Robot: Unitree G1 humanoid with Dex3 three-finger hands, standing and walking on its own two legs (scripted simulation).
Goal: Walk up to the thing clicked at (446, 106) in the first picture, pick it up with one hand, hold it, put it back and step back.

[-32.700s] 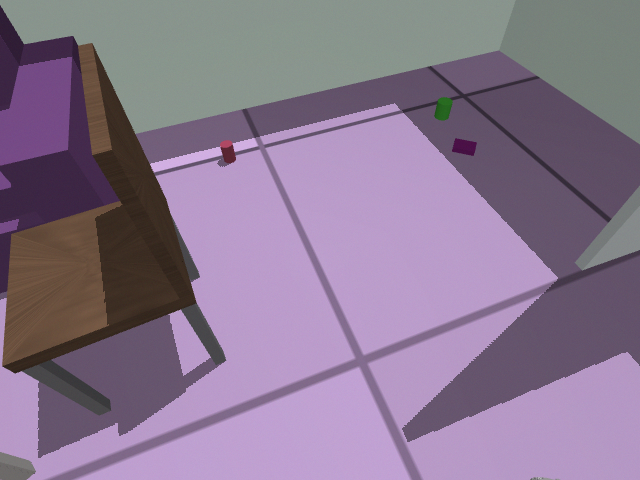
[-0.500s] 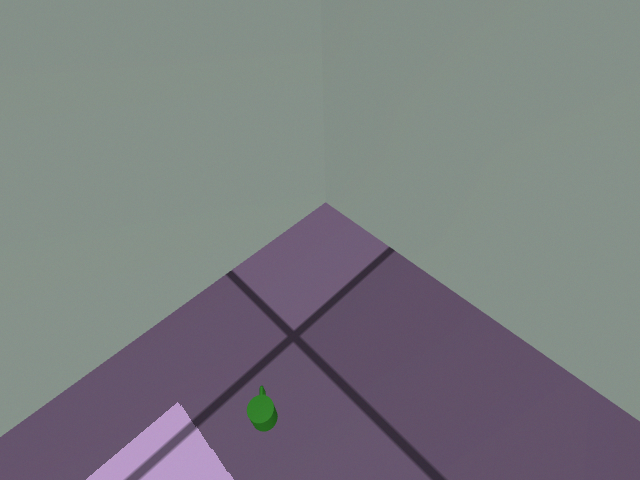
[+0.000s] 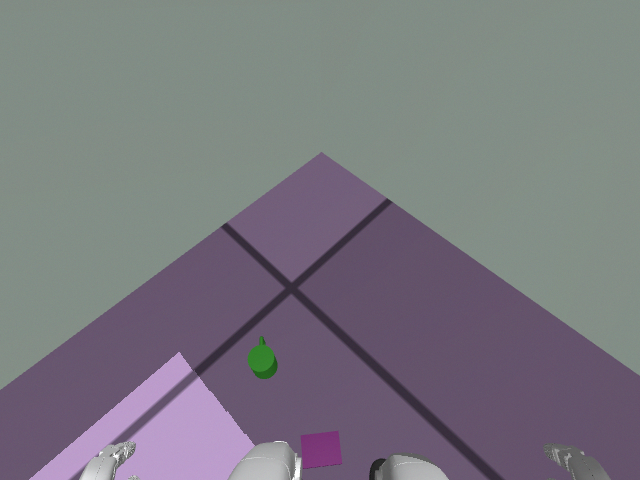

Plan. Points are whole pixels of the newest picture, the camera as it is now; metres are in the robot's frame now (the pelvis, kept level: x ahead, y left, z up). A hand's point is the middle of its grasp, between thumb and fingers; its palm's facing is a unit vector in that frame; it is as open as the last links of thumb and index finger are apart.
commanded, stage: step back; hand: left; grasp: from above
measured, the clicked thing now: (262, 356) +0.44 +0.20 -0.72
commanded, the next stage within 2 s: none
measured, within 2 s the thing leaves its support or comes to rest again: neither
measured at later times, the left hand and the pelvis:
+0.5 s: hand out of the picture +0.03 +0.30 -0.17, palm faces -0.08 -0.92 -0.38, open 7.4 cm; pelvis -0.09 +0.04 -0.01, yaw -4 degrees
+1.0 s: hand out of the picture -0.10 +0.31 -0.16, palm faces -0.01 -0.94 -0.35, open 7.4 cm; pelvis -0.23 +0.06 -0.01, yaw -1 degrees
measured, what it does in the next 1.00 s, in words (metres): walks backwards: right foot, then left foot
